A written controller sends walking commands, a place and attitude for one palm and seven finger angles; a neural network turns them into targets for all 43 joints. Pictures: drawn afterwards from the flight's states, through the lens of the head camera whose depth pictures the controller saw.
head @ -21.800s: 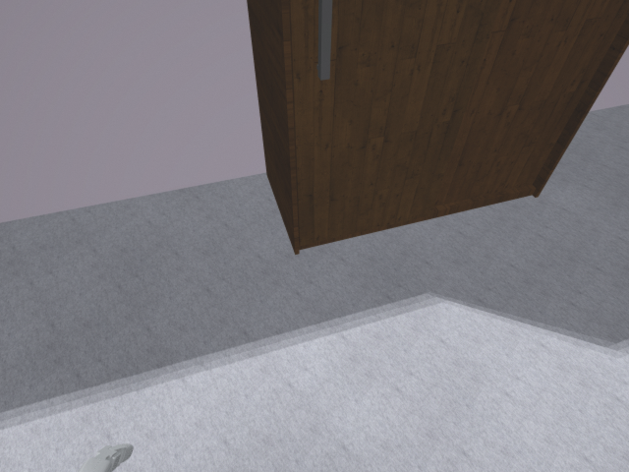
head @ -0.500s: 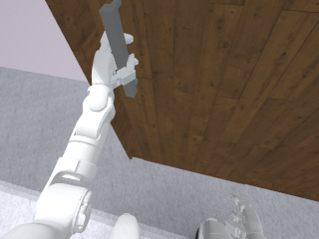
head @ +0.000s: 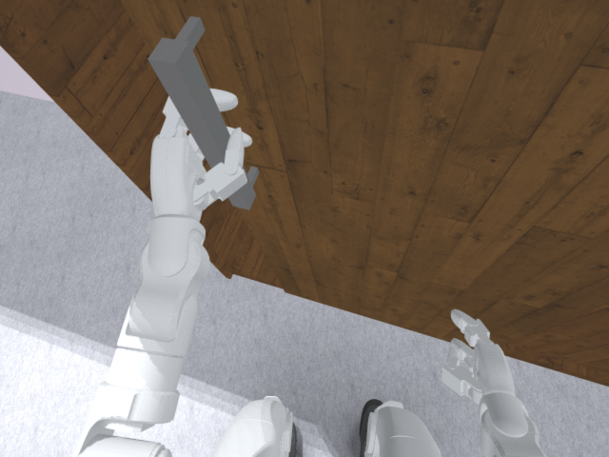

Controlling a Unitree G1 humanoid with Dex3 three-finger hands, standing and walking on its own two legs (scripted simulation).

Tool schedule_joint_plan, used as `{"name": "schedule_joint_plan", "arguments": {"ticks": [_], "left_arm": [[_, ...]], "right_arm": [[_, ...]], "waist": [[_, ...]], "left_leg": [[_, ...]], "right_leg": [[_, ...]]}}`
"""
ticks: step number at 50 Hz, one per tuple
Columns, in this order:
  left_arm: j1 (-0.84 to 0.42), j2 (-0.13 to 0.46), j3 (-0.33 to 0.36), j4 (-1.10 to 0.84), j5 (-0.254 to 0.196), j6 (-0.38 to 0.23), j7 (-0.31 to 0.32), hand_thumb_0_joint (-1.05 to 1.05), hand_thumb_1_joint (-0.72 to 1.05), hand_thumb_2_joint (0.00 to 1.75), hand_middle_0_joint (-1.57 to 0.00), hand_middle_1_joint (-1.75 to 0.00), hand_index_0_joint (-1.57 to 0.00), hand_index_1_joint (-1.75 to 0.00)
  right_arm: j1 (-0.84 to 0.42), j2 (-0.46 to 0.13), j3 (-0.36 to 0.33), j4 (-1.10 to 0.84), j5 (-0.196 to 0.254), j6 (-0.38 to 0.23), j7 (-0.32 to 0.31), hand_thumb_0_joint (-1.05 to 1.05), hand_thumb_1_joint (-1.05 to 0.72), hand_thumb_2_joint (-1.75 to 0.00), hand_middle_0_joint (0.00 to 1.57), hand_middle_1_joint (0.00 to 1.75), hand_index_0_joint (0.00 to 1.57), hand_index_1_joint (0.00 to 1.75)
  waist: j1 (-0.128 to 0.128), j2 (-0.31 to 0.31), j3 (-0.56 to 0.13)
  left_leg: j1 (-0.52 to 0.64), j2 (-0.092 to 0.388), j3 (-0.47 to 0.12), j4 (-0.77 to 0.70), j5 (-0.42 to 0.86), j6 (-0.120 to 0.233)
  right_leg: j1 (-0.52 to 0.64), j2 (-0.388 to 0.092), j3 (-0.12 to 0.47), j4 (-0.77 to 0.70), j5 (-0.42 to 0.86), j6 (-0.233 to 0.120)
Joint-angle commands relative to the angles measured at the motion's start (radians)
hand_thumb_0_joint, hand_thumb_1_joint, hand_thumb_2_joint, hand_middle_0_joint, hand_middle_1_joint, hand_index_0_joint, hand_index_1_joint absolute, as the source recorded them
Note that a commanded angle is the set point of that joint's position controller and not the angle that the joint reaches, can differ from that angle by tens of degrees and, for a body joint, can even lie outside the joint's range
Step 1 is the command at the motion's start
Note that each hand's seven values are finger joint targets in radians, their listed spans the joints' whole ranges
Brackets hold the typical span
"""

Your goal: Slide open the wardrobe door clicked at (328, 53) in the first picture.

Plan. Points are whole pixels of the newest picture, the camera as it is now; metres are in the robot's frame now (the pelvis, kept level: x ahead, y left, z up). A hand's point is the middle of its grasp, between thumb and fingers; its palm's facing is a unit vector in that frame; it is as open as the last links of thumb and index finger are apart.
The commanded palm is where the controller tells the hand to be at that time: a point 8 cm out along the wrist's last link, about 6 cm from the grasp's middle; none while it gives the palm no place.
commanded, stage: step sideways, sliding the door along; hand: left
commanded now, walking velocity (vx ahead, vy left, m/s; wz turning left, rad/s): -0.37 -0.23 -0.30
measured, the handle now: (224, 131) +0.43 +0.14 +0.13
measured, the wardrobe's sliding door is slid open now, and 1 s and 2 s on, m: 0.21 0.46 0.46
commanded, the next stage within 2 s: stop walking and hold the door there in 1.06 s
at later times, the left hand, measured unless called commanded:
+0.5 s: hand (432, 219) +0.34 -0.08 +0.13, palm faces -0.05 -1.00 -0.08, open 6.4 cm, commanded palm +0.31 -0.07 +0.13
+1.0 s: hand (489, 223) +0.34 -0.13 +0.13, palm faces +0.22 -0.97 -0.10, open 6.8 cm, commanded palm +0.29 -0.15 +0.13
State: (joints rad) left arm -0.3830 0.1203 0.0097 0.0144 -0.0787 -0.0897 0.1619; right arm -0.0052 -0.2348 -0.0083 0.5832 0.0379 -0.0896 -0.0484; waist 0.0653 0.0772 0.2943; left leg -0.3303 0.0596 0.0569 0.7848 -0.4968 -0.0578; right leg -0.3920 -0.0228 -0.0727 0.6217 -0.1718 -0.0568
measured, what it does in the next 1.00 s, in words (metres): steps to the right: left foot, then right foot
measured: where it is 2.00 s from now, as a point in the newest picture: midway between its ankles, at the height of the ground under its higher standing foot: outside the picture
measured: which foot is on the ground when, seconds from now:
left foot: up 0.00-0.02, down 0.04-0.32, up 0.34-0.52, down 0.54-0.84, up 0.86-0.96, down 0.98-1.00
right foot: down 0.00-0.04, up 0.06-0.28, down 0.30-0.54, up 0.56-0.78, down 0.80-0.98, up 1.00-1.00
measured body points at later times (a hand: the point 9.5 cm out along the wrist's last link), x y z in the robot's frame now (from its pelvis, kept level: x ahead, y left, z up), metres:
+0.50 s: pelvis -0.02 -0.13 +0.00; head +0.10 -0.16 +0.43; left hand +0.34 -0.03 +0.13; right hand +0.22 -0.35 -0.11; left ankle -0.03 +0.00 -0.71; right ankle +0.07 -0.23 -0.73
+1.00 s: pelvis -0.08 -0.27 +0.00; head +0.01 -0.30 +0.44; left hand +0.32 -0.08 +0.13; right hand +0.07 -0.54 -0.11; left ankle -0.07 -0.14 -0.74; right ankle -0.06 -0.40 -0.72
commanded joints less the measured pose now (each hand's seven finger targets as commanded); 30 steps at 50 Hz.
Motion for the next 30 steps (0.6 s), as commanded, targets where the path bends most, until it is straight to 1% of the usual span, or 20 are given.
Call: {"name": "schedule_joint_plan", "arguments": {"ticks": [1,2,3,4,5,7,11,14,15,16,17,18,19,21,24,25,26,27,28,30], "left_arm": [[-0.404,-0.054,-0.318,-0.486,0.039,-0.206,-0.101,0.00,0.90,0.90,-0.45,-1.40,-0.45,-1.40],[-0.407,-0.098,-0.342,-0.491,0.049,-0.205,-0.119,0.00,0.90,0.90,-0.45,-1.40,-0.45,-1.40],[-0.402,-0.114,-0.337,-0.423,0.070,-0.198,-0.120,0.00,0.90,0.90,-0.45,-1.40,-0.45,-1.40],[-0.456,-0.120,-0.334,-0.426,0.080,-0.179,-0.117,0.00,0.90,0.90,-0.45,-1.40,-0.45,-1.40],[-0.475,-0.149,-0.348,-0.438,0.096,-0.179,-0.112,0.00,0.90,0.90,-0.45,-1.40,-0.45,-1.40],[-0.465,-0.151,-0.374,-0.409,0.102,-0.168,-0.113,0.00,0.90,0.90,-0.45,-1.40,-0.45,-1.40],[-0.372,-0.120,-0.353,-0.388,0.108,-0.150,-0.120,0.00,0.90,0.90,-0.45,-1.40,-0.45,-1.40],[-0.322,-0.084,-0.338,-0.461,0.108,-0.166,-0.119,0.00,0.90,0.90,-0.45,-1.40,-0.45,-1.40],[-0.322,-0.043,-0.327,-0.486,0.119,-0.167,-0.111,0.00,0.90,0.90,-0.45,-1.40,-0.45,-1.40],[-0.289,0.004,-0.304,-0.511,0.113,-0.165,-0.100,0.00,0.90,0.90,-0.45,-1.40,-0.45,-1.40],[-0.178,0.029,-0.278,-0.509,0.108,-0.145,-0.093,0.00,0.90,0.90,-0.45,-1.40,-0.45,-1.40],[-0.120,0.039,-0.265,-0.532,0.100,-0.147,-0.093,0.00,0.90,0.90,-0.45,-1.40,-0.45,-1.40],[-0.146,0.001,-0.302,-0.581,0.099,-0.161,-0.098,0.00,0.90,0.90,-0.45,-1.40,-0.45,-1.40],[-0.207,-0.069,-0.346,-0.639,0.086,-0.189,-0.083,0.00,0.90,0.90,-0.45,-1.40,-0.45,-1.40],[-0.225,-0.009,-0.296,-0.572,0.089,-0.214,-0.084,0.00,0.90,0.90,-0.45,-1.40,-0.45,-1.40],[-0.250,0.027,-0.283,-0.575,0.083,-0.219,-0.083,0.00,0.90,0.90,-0.45,-1.40,-0.45,-1.40],[-0.235,-0.004,-0.290,-0.537,0.073,-0.213,-0.100,0.00,0.90,0.90,-0.45,-1.40,-0.45,-1.40],[-0.232,-0.019,-0.278,-0.490,0.094,-0.199,-0.113,0.00,0.90,0.90,-0.45,-1.40,-0.45,-1.40],[-0.243,-0.014,-0.246,-0.414,0.105,-0.181,-0.111,0.00,0.90,0.90,-0.45,-1.40,-0.45,-1.40],[-0.385,-0.001,-0.210,-0.473,0.101,-0.165,-0.111,0.00,0.90,0.90,-0.45,-1.40,-0.45,-1.40]], "right_arm": [[0.006,-0.061,-0.029,-0.146,-0.006,-0.001,0.018,0.00,-0.90,-0.90,0.20,0.30,0.20,0.30],[0.016,-0.084,-0.044,-0.181,-0.003,-0.001,0.046,0.00,-0.90,-0.90,0.20,0.30,0.20,0.30],[0.014,-0.092,-0.044,-0.182,-0.007,-0.008,0.064,0.00,-0.90,-0.90,0.20,0.30,0.20,0.30],[-0.017,-0.105,-0.049,-0.195,-0.012,-0.012,0.067,0.00,-0.90,-0.90,0.20,0.30,0.20,0.30],[0.002,-0.085,-0.043,-0.200,-0.018,-0.029,0.067,0.00,-0.90,-0.90,0.20,0.30,0.20,0.30],[0.014,-0.065,-0.025,-0.189,-0.021,-0.036,0.074,0.00,-0.90,-0.90,0.20,0.30,0.20,0.30],[0.026,-0.064,-0.023,-0.212,-0.022,-0.034,0.057,0.00,-0.90,-0.90,0.20,0.30,0.20,0.30],[0.018,-0.037,-0.007,-0.213,-0.001,-0.032,0.052,0.00,-0.90,-0.90,0.20,0.30,0.20,0.30],[0.009,-0.021,-0.004,-0.206,0.006,-0.027,0.042,0.00,-0.90,-0.90,0.20,0.30,0.20,0.30],[-0.012,0.005,0.002,-0.206,0.002,-0.023,0.029,0.00,-0.90,-0.90,0.20,0.30,0.20,0.30],[-0.034,0.014,0.016,-0.197,-0.015,-0.035,0.020,0.00,-0.90,-0.90,0.20,0.30,0.20,0.30],[-0.025,-0.001,-0.003,-0.189,-0.015,-0.035,0.014,0.00,-0.90,-0.90,0.20,0.30,0.20,0.30],[-0.024,0.012,0.005,-0.186,-0.020,-0.038,0.014,0.00,-0.90,-0.90,0.20,0.30,0.20,0.30],[-0.020,0.039,0.031,-0.151,-0.018,-0.040,0.026,0.00,-0.90,-0.90,0.20,0.30,0.20,0.30],[-0.015,-0.001,-0.002,-0.128,-0.022,0.013,0.021,0.00,-0.90,-0.90,0.20,0.30,0.20,0.30],[-0.011,-0.027,-0.015,-0.131,-0.022,0.028,0.019,0.00,-0.90,-0.90,0.20,0.30,0.20,0.30],[-0.006,-0.064,-0.035,-0.160,-0.027,0.028,0.025,0.00,-0.90,-0.90,0.20,0.30,0.20,0.30],[-0.014,-0.083,-0.043,-0.191,-0.029,0.027,0.039,0.00,-0.90,-0.90,0.20,0.30,0.20,0.30],[-0.029,-0.091,-0.045,-0.181,-0.028,0.019,0.047,0.00,-0.90,-0.90,0.20,0.30,0.20,0.30],[-0.037,-0.064,-0.034,-0.175,-0.047,0.003,0.039,0.00,-0.90,-0.90,0.20,0.30,0.20,0.30]], "waist": [[-0.093,-0.052,-0.726],[-0.068,0.077,-0.760],[-0.061,0.029,-0.727],[-0.065,0.071,-0.638],[-0.067,0.175,-0.647],[-0.074,0.255,-0.569],[-0.086,0.119,-0.581],[-0.074,0.046,-0.608],[-0.078,-0.064,-0.613],[-0.068,-0.249,-0.617],[-0.016,-0.332,-0.631],[0.000,-0.416,-0.675],[-0.006,-0.426,-0.678],[-0.062,-0.323,-0.704],[-0.099,-0.257,-0.741],[-0.109,-0.173,-0.750],[-0.094,0.038,-0.741],[-0.069,0.117,-0.739],[-0.060,0.067,-0.677],[-0.072,0.182,-0.615]], "left_leg": [[0.585,0.340,-0.211,-0.321,1.126,0.122],[0.678,0.504,-0.318,-0.258,1.461,0.235],[0.688,0.483,-0.209,-0.244,1.404,0.256],[0.660,0.458,-0.126,-0.264,1.283,0.229],[0.638,0.438,-0.089,-0.267,1.203,0.211],[0.625,0.375,-0.006,-0.290,1.232,0.167],[0.611,0.326,0.060,-0.240,1.178,0.129],[0.483,0.254,0.110,-0.059,0.975,0.083],[0.368,0.179,0.140,0.019,0.723,0.073],[0.133,0.059,0.131,0.134,0.148,0.048],[0.034,-0.032,0.040,0.235,-0.195,0.044],[-0.001,-0.033,-0.039,0.330,-0.247,0.024],[-0.047,-0.017,-0.089,0.329,-0.234,0.027],[-0.084,-0.004,-0.067,0.069,-0.160,0.018],[0.249,0.043,0.011,-0.262,0.306,0.005],[0.437,0.146,-0.037,-0.336,0.580,0.030],[0.612,0.392,-0.275,-0.352,1.079,0.152],[0.588,0.528,-0.352,-0.336,1.277,0.249],[0.555,0.503,-0.248,-0.341,1.181,0.266],[0.469,0.497,-0.176,-0.341,1.048,0.239]], "right_leg": [[0.045,-0.059,0.105,0.199,0.298,0.065],[-0.137,-0.018,0.136,0.368,-0.328,0.082],[-0.187,-0.007,0.190,0.438,-0.396,0.071],[-0.243,-0.009,0.197,0.410,-0.346,0.074],[-0.227,-0.038,0.177,0.385,-0.315,0.080],[-0.215,-0.035,0.097,0.314,-0.249,0.081],[-0.079,0.015,-0.002,0.088,-0.102,0.097],[0.166,0.045,-0.043,-0.126,0.268,0.103],[0.250,-0.044,0.033,-0.156,0.671,0.079],[0.371,-0.205,0.237,-0.144,1.154,0.006],[0.363,-0.277,0.371,-0.157,1.314,-0.045],[0.409,-0.282,0.408,-0.134,1.259,-0.057],[0.453,-0.274,0.395,-0.118,1.205,-0.070],[0.584,-0.253,0.328,-0.070,1.271,-0.100],[0.394,-0.157,0.202,-0.010,0.992,-0.037],[0.216,-0.126,0.164,0.049,0.712,0.001],[-0.067,-0.025,0.110,0.184,0.102,0.080],[-0.166,0.003,0.159,0.379,-0.347,0.086],[-0.200,0.022,0.197,0.462,-0.315,0.076],[-0.224,-0.031,0.197,0.471,-0.290,0.085]]}}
